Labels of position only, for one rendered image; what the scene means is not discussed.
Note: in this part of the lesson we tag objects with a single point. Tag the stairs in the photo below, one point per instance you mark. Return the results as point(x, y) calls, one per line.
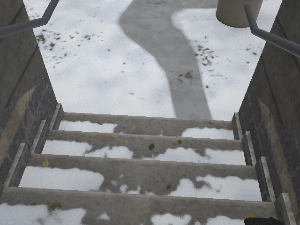
point(111, 169)

